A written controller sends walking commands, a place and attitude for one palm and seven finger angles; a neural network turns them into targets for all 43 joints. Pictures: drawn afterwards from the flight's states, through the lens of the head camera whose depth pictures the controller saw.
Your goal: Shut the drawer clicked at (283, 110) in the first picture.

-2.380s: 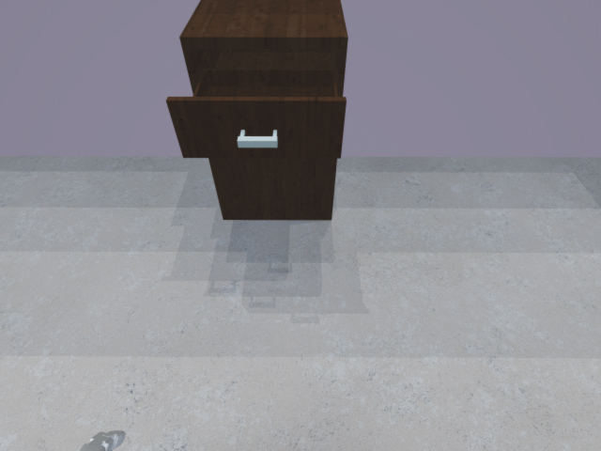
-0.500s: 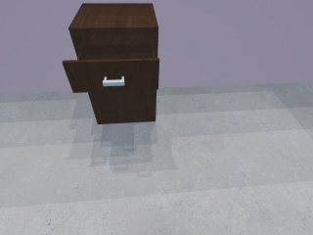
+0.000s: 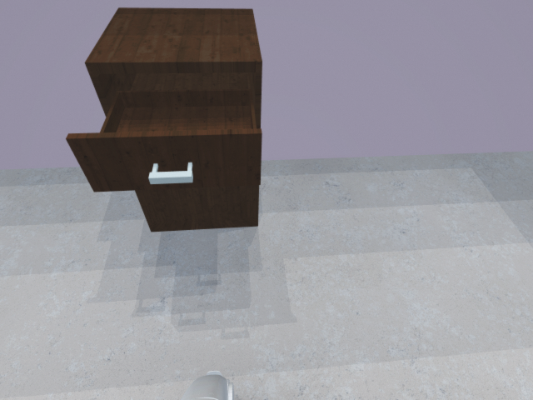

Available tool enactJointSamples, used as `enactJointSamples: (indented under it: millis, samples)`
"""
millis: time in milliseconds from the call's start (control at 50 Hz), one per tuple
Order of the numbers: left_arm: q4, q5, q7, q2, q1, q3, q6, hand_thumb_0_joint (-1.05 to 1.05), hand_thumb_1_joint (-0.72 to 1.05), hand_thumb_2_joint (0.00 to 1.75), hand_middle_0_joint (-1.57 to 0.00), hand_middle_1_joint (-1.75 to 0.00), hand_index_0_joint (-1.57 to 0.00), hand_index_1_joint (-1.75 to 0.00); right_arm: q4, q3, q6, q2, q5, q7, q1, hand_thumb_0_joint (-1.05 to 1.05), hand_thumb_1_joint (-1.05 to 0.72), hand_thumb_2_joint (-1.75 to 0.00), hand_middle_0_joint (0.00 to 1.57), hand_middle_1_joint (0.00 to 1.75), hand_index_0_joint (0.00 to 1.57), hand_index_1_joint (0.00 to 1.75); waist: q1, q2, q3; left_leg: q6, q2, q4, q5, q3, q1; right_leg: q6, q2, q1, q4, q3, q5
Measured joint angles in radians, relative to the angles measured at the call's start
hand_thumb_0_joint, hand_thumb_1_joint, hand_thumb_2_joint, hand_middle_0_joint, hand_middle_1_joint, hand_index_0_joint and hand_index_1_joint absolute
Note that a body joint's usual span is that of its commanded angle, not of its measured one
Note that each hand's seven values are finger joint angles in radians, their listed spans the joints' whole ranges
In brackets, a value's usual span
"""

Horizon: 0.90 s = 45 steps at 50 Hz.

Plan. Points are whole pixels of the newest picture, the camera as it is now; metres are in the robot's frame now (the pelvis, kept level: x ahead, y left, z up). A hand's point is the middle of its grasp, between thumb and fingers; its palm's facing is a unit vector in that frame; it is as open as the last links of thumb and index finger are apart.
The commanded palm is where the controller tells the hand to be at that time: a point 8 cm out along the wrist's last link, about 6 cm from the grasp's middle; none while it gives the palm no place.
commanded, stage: turn to face it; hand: left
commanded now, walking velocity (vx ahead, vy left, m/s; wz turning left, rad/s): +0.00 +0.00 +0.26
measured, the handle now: (172, 172) +0.63 +0.29 -0.09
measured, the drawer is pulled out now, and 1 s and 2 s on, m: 0.30 0.30 0.30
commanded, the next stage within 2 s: take the last steps up to it in 0.24 s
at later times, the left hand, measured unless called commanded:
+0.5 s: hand out of the picture +0.10 +0.25 -0.18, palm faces +0.14 -0.98 -0.16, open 7.3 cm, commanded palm none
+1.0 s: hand out of the picture -0.01 +0.20 -0.17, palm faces +0.20 -0.97 -0.16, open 7.4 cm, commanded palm none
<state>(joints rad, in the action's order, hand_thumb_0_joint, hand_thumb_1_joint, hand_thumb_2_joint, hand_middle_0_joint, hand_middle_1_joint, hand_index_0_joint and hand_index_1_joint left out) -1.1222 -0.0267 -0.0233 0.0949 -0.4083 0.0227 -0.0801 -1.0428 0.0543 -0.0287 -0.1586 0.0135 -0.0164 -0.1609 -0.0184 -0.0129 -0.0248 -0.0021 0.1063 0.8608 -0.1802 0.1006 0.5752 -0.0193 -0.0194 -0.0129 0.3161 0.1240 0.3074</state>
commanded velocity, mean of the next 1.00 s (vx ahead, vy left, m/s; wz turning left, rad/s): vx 0.20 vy -0.03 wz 0.10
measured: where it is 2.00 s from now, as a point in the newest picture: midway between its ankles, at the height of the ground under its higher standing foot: (243, 372)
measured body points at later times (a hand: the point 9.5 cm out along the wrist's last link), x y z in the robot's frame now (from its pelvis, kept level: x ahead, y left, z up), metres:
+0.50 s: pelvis +0.08 +0.07 +0.00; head +0.06 +0.10 +0.45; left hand +0.10 +0.30 -0.17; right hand +0.13 -0.16 -0.14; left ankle +0.15 +0.10 -0.74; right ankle +0.08 -0.10 -0.68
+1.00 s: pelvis +0.08 +0.05 +0.01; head +0.06 +0.06 +0.46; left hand -0.02 +0.25 -0.16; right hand +0.07 -0.18 -0.15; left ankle +0.12 +0.15 -0.67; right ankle +0.05 -0.05 -0.74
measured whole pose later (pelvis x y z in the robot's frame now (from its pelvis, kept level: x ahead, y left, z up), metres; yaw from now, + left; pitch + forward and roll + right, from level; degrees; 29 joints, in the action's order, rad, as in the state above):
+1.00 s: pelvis +0.08 +0.05 +0.01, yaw +6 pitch -2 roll -1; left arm -1.16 -0.02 -0.03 0.11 -0.47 0.04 -0.03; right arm -1.11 0.08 0.01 -0.15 0.02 -0.01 -0.36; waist 0.01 0.00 0.03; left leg 0.00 0.03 1.01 -0.22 0.05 0.53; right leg -0.04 -0.03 0.02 0.27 0.11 0.22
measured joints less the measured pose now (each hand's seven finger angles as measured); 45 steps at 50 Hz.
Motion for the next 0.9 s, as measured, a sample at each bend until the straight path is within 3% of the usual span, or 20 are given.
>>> enactJointSamples:
  millis: [60, 100, 140, 180, 240, 320, 400, 580, 780, 840, 860, 900]
  samples:
    - [-0.002, -0.001, -0.007, 0.006, -0.013, 0.002, 0.006, 0.0, 0.91, 0.9, -0.2, -0.3, -0.2, -0.3, 0.015, -0.01, -0.008, 0.01, -0.001, 0.003, 0.029, 0.01, -0.91, -0.9, 0.2, 0.3, 0.2, 0.3, -0.017, 0.009, -0.017, 0.025, -0.032, -0.144, 0.014, 0.016, -0.063, 0.026, 0.012, -0.035, 0.037, 0.013, 0.06]
    - [-0.003, 0.004, -0.011, 0.01, -0.031, 0.004, 0.016, 0.0, 0.91, 0.9, -0.2, -0.3, -0.2, -0.3, 0.031, -0.019, -0.024, 0.013, 0.004, 0.006, 0.029, 0.01, -0.91, -0.9, 0.2, 0.3, 0.2, 0.3, -0.019, 0.01, -0.021, 0.055, -0.052, -0.242, 0.09, 0.018, -0.14, 0.039, 0.026, -0.008, 0.176, 0.019, 0.135]
    - [-0.005, 0.015, -0.013, 0.027, -0.014, 0.008, 0.039, 0.0, 0.91, 0.9, -0.2, -0.3, -0.2, -0.3, 0.039, -0.026, -0.032, 0.028, 0.003, 0.017, 0.032, 0.0, -0.91, -0.9, 0.2, 0.3, 0.2, 0.3, -0.017, 0.037, -0.033, 0.099, -0.076, -0.194, -0.01, 0.03, -0.141, 0.03, 0.048, 0.117, 0.495, -0.024, 0.223]
    - [0.006, 0.015, -0.019, 0.044, 0.018, 0.014, 0.056, 0.0, 0.91, 0.9, -0.2, -0.3, -0.2, -0.3, 0.04, -0.035, -0.027, 0.04, -0.002, 0.025, 0.027, 0.0, -0.91, -0.9, 0.2, 0.3, 0.2, 0.3, -0.024, 0.059, -0.047, 0.122, -0.095, -0.197, -0.042, 0.047, -0.166, 0.023, 0.053, 0.24, 0.748, -0.066, 0.239]
    - [0.031, 0.009, -0.018, 0.059, 0.077, 0.025, 0.07, 0.0, 0.91, 0.9, -0.2, -0.3, -0.2, -0.3, 0.044, -0.02, -0.029, 0.039, -0.015, 0.047, 0.012, -0.01, -0.94, -0.9, 0.2, 0.3, 0.2, 0.3, -0.019, 0.069, -0.054, 0.127, -0.126, -0.288, -0.001, 0.056, -0.218, 0.035, 0.077, 0.376, 0.858, -0.083, 0.145]
    - [0.076, 0.003, -0.016, 0.067, 0.136, 0.033, 0.087, 0.0, 0.91, 0.9, -0.2, -0.3, -0.2, -0.3, 0.034, -0.019, -0.01, 0.01, -0.009, 0.045, -0.012, -0.02, -0.95, -0.9, 0.2, 0.3, 0.2, 0.3, -0.011, 0.059, -0.034, 0.148, -0.155, -0.393, 0.051, 0.044, -0.258, 0.052, 0.098, 0.467, 0.796, -0.096, 0.071]
    - [0.098, -0.003, -0.017, 0.077, 0.162, 0.037, 0.101, 0.0, 0.91, 0.9, -0.2, -0.3, -0.2, -0.3, 0.019, -0.017, 0.01, 0.007, -0.005, 0.041, -0.051, -0.01, -0.94, -0.9, 0.2, 0.3, 0.2, 0.3, 0.002, 0.055, -0.001, 0.154, -0.176, -0.451, 0.079, 0.027, -0.278, 0.06, 0.101, 0.478, 0.725, -0.113, 0.033]
    - [0.07, -0.006, 0.0, 0.076, 0.131, 0.031, 0.112, 0.0, 0.91, 0.9, -0.2, -0.3, -0.2, -0.3, -0.026, -0.01, 0.006, 0.027, 0.002, 0.038, -0.17, 0.0, -0.92, -0.9, 0.2, 0.3, 0.2, 0.3, 0.042, 0.031, 0.072, 0.15, -0.2, -0.546, 0.117, -0.001, -0.318, 0.035, 0.078, 0.379, 0.561, -0.108, 0.058]
    - [0.043, 0.007, 0.01, 0.048, 0.058, 0.031, 0.111, 0.0, 0.91, 0.9, -0.2, -0.3, -0.2, -0.3, -0.084, -0.001, 0.021, 0.021, 0.011, 0.04, -0.243, 0.01, -0.91, -0.9, 0.2, 0.3, 0.2, 0.3, 0.053, 0.0, 0.087, 0.124, -0.199, -0.623, 0.14, -0.012, -0.344, -0.023, 0.026, 0.219, 0.283, -0.047, 0.14]
    - [0.031, 0.009, 0.004, 0.041, 0.022, 0.032, 0.095, 0.0, 0.91, 0.9, -0.2, -0.3, -0.2, -0.3, -0.095, 0.004, 0.031, 0.019, 0.005, 0.04, -0.243, 0.01, -0.91, -0.9, 0.2, 0.3, 0.2, 0.3, 0.04, 0.014, 0.084, 0.075, -0.207, -0.559, 0.092, -0.002, -0.315, -0.051, 0.017, 0.122, 0.086, -0.038, 0.086]
    - [0.024, 0.005, 0.0, 0.036, 0.011, 0.033, 0.092, 0.0, 0.91, 0.9, -0.2, -0.3, -0.2, -0.3, -0.099, 0.005, 0.037, 0.018, 0.002, 0.039, -0.238, 0.01, -0.91, -0.9, 0.2, 0.3, 0.2, 0.3, 0.031, 0.012, 0.078, 0.045, -0.197, -0.471, 0.002, -0.001, -0.281, -0.053, 0.012, 0.113, 0.062, -0.037, 0.023]
    - [0.011, 0.005, -0.008, 0.031, -0.018, 0.031, 0.084, 0.0, 0.91, 0.9, -0.2, -0.3, -0.2, -0.3, -0.097, 0.009, 0.045, 0.017, 0.007, 0.027, -0.228, 0.01, -0.91, -0.9, 0.2, 0.3, 0.2, 0.3, 0.022, 0.012, 0.07, 0.023, -0.173, -0.22, -0.101, -0.014, -0.188, -0.051, 0.006, 0.092, 0.027, -0.031, -0.056]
